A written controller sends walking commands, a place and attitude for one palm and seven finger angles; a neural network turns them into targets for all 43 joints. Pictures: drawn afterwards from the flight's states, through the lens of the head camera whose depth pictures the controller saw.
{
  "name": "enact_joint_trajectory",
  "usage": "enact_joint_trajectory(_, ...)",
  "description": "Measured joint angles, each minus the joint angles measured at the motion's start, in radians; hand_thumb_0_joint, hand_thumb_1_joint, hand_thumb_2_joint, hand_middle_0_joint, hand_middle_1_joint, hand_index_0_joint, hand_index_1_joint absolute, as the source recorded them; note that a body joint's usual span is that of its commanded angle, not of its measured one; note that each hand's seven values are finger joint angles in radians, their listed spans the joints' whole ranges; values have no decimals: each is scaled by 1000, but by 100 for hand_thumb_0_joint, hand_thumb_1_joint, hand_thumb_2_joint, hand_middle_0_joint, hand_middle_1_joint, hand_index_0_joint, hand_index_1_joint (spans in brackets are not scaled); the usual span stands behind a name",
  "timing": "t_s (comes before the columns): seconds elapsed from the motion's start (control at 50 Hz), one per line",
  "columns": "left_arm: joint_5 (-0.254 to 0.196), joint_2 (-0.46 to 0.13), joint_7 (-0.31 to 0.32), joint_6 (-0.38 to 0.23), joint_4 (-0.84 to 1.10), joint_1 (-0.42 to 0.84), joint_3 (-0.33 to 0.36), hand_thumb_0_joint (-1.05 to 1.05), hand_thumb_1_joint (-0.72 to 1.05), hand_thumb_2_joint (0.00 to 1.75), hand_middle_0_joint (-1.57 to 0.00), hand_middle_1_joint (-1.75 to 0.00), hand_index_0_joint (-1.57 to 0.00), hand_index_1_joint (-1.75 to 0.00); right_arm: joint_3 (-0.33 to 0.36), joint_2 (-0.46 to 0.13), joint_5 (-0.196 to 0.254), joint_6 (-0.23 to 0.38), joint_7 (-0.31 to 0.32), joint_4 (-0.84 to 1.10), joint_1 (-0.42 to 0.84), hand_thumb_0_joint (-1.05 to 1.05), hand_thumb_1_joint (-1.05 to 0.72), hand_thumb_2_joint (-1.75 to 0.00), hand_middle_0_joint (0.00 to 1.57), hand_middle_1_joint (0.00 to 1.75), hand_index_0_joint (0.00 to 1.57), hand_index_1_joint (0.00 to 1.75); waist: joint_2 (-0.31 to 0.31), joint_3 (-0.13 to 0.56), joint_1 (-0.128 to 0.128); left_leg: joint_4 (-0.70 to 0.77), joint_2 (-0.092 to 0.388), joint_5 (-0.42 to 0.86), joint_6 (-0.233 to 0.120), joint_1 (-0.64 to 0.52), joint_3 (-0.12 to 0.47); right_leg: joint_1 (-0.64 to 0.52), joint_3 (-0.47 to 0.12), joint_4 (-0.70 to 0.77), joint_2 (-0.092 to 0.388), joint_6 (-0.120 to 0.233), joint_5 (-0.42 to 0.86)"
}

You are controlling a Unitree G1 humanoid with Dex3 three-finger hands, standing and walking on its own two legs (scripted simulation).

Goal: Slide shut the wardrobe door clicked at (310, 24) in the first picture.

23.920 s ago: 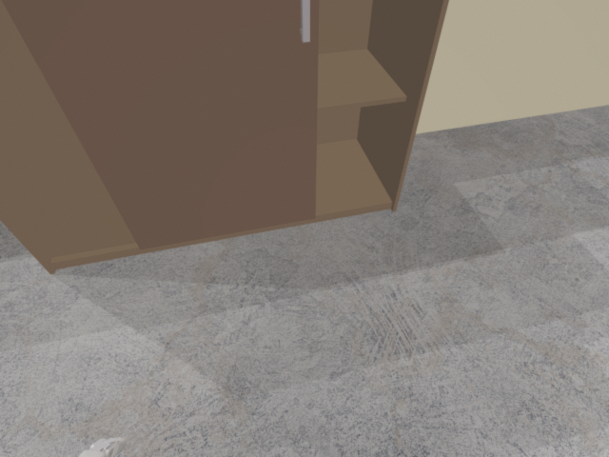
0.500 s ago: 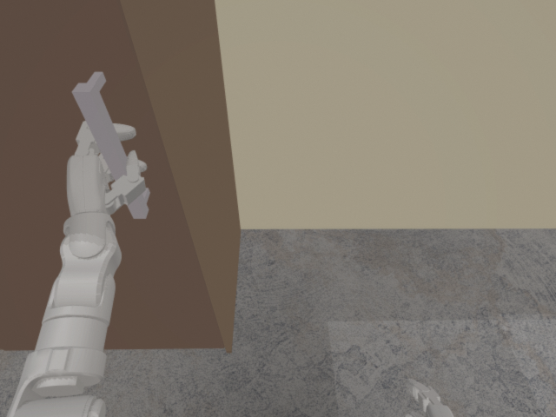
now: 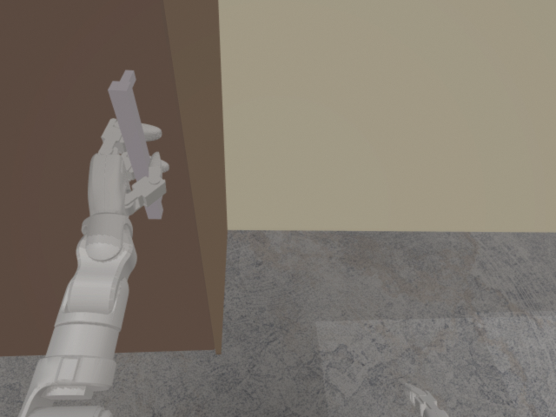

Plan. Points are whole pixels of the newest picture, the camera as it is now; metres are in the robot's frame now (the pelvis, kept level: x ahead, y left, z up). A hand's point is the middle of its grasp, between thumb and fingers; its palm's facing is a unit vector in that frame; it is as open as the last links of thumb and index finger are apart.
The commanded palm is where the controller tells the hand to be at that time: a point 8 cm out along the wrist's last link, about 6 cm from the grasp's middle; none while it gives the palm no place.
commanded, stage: stop walking and hold the door there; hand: left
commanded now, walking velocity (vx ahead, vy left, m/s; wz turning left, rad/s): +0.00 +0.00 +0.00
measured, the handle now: (143, 153) +0.41 +0.24 +0.15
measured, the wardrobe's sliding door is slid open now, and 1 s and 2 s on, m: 0.00 0.00 0.00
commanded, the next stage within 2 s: loosen the grip on the handle in 0.78 s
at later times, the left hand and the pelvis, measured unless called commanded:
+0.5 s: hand (161, 181) +0.37 +0.21 +0.14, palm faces +0.46 -0.85 -0.24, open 6.2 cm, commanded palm +0.33 +0.24 +0.14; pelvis +0.02 -0.07 -0.01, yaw -1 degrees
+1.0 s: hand (152, 171) +0.38 +0.22 +0.15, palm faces +0.47 -0.86 -0.22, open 6.1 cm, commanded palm +0.32 +0.24 +0.15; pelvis +0.01 -0.09 -0.02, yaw +0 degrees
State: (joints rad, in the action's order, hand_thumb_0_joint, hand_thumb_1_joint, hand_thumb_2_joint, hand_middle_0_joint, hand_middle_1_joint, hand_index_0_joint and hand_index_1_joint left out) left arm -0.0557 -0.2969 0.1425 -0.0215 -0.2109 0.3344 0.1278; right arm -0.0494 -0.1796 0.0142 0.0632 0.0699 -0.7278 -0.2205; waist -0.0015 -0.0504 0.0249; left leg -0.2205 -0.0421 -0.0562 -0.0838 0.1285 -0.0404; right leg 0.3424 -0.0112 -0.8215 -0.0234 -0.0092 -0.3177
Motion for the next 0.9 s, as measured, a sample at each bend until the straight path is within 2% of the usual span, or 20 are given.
enact_joint_trajectory(0.12, 0, -16, 5, 10, 14, -14, 6, -4, 76, 81, -45, -140, -25, -138, -15, 14, -8, 20, 6, 8, 33, 1, -90, -90, 20, 30, 21, 30, -8, 6, 6, 18, 0, 7, -11, -8, 0, -35, 8, 68, 5, 0, -13)
enact_joint_trajectory(0.24, -2, -46, 12, 6, 15, -41, 35, -5, 75, 82, -45, -140, -24, -137, -25, 11, -14, 31, 8, 30, 56, 1, -90, -90, 20, 30, 21, 30, -2, 14, 7, 6, 1, -3, 0, 7, -1, -89, 20, 215, 4, 8, -7)
enact_joint_trajectory(0.28, -3, -62, 11, 3, 11, -49, 52, -6, 74, 82, -45, -140, -24, -137, -27, 6, -12, 29, 7, 39, 62, 1, -90, -90, 20, 30, 21, 30, 0, 15, 7, -19, 0, -17, 7, 22, -4, -117, 25, 297, 6, 10, 27)
enact_joint_trajectory(0.34, -5, -93, 9, 0, 2, -59, 85, -8, 73, 82, -45, -140, -23, -137, -30, -1, -11, 20, 8, 54, 70, 1, -90, -90, 20, 30, 21, 30, -17, 22, 8, -96, -15, -60, 20, 63, -20, -165, 11, 423, 27, 25, 151)
enact_joint_trajectory(0.42, -15, -99, 11, -21, -37, -82, 150, -8, 72, 84, -45, -140, -23, -136, -13, -31, -5, 2, 14, 50, 85, 1, -90, -90, 20, 30, 21, 30, 27, 31, -8, -168, 13, -101, 40, 105, -17, -157, 14, 418, 1, 31, 98)
enact_joint_trajectory(0.48, -18, -104, 12, -27, -72, -85, 176, -9, 71, 84, -45, -140, -23, -135, 4, -55, 6, -11, 20, 47, 68, 1, -90, -90, 20, 30, 21, 30, 44, 48, -11, -202, 33, -122, 54, 123, -9, -151, 21, 413, -19, 44, 93)
enact_joint_trajectory(0.68, -15, -139, 3, -55, -161, -104, 214, -10, 68, 85, -45, -140, -27, -136, 51, -126, 26, -50, 42, 21, -5, 1, -90, -90, 20, 30, 20, 30, 58, 91, -38, -250, 56, -160, 78, 132, 13, -158, 41, 393, -43, 69, 65)
enact_joint_trajectory(0.88, -10, -149, 0, -68, -200, -92, 211, -10, 68, 84, -46, -140, -28, -137, 44, -113, 25, -54, 43, 17, -27, 1, -90, -90, 20, 30, 20, 30, 54, 97, -43, -240, 59, -153, 77, 124, 10, -165, 38, 402, -45, 68, 73)
enact_joint_trajectory(0.9, 14, -149, -23, -66, -208, -59, 221, -11, 66, 84, -46, -140, -28, -137, 41, -108, 37, -45, 41, 37, -37, 1, -90, -90, 20, 30, 20, 30, 49, 81, -37, -248, 57, -153, 76, 127, 12, -161, 41, 391, -44, 65, 70)
